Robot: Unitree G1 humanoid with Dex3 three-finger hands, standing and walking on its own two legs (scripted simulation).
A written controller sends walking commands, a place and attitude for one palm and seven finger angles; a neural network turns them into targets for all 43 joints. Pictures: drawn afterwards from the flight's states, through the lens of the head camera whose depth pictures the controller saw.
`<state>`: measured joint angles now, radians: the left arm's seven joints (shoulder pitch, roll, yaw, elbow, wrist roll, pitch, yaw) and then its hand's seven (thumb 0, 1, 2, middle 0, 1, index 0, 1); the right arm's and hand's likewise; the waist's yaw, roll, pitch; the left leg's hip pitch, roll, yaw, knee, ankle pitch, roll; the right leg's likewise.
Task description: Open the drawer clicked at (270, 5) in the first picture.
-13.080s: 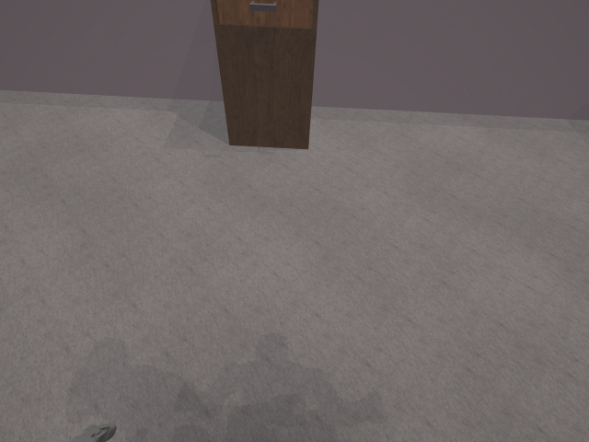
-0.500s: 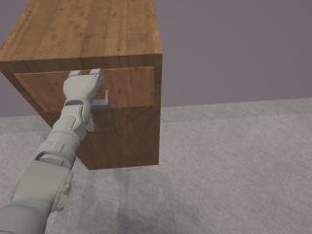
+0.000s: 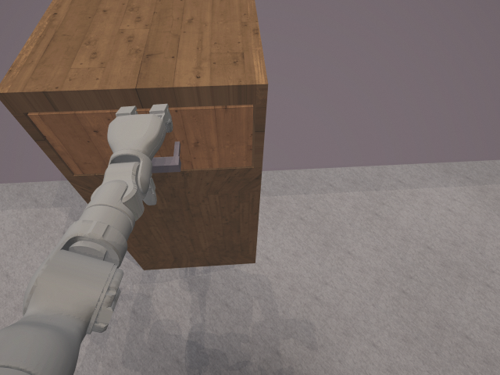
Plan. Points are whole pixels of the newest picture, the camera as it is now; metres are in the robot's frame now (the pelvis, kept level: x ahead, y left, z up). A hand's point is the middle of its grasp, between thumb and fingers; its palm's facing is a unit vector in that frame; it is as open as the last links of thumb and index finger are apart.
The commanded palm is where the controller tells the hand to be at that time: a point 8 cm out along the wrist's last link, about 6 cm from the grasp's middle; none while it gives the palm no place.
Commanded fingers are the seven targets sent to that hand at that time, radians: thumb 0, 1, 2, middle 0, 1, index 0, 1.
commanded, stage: lower the fingers behind the handle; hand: left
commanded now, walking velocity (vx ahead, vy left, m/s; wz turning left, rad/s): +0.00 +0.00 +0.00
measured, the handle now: (153, 156) +0.53 +0.17 -0.01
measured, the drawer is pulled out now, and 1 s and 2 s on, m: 0.00 0.00 0.00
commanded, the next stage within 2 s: close the thumb around the handle in 1.66 s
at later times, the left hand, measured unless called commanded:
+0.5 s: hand (149, 167) +0.48 +0.16 +0.02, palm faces -0.02 -0.05 -1.00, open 13.9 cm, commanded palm +0.46 +0.17 +0.07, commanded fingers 0.00 -0.50 0.30 -0.30 -1.20 -0.30 -1.20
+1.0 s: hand (153, 180) +0.48 +0.16 -0.02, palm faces -0.05 -0.04 -1.00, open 13.9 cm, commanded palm +0.46 +0.16 +0.04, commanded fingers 0.00 -0.50 0.30 -0.30 -1.20 -0.30 -1.20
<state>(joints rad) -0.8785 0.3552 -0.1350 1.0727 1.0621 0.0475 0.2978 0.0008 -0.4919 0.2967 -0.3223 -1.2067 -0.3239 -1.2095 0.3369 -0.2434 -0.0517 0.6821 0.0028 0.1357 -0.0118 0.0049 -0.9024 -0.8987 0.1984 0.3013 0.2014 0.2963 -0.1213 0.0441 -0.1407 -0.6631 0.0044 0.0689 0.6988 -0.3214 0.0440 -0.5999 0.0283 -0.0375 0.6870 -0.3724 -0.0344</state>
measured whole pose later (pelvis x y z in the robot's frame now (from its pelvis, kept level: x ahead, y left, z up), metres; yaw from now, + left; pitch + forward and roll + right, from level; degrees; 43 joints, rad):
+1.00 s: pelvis -0.01 +0.00 -0.02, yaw +0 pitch +21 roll -2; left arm -0.85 0.35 -0.11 1.13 1.10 0.04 0.41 0.00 -0.49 0.30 -0.32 -1.20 -0.31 -1.21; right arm 0.36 -0.23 -0.07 0.72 -0.03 0.12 0.01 0.00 -0.90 -0.90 0.20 0.30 0.20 0.30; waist -0.14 0.05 -0.17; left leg -0.86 0.02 0.06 0.87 -0.38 0.05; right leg -0.79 0.04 -0.05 0.84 -0.42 -0.03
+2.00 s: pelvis -0.01 +0.01 -0.03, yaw -1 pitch +22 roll -2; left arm -0.84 0.34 -0.12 1.14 1.10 0.05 0.43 0.00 -0.24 0.41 -0.32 -1.23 -0.33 -1.23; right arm 0.35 -0.23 -0.06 0.71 -0.03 0.12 0.00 0.00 -0.90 -0.90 0.20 0.30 0.20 0.30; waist -0.15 0.06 -0.18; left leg -0.90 0.02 0.05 0.91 -0.40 0.05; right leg -0.82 0.04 -0.05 0.87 -0.44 -0.03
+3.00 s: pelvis +0.00 +0.00 -0.02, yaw -1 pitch +20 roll -1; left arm -0.65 0.30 -0.12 0.96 1.09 0.05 0.43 0.00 0.73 0.79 -0.31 -1.35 -0.38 -1.32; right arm 0.33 -0.22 -0.07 0.69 -0.02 0.16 0.01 0.01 -0.90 -0.90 0.20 0.30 0.20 0.30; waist -0.10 0.05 -0.19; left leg -0.79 0.02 0.08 0.84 -0.40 0.05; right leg -0.73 0.05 -0.02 0.81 -0.43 -0.03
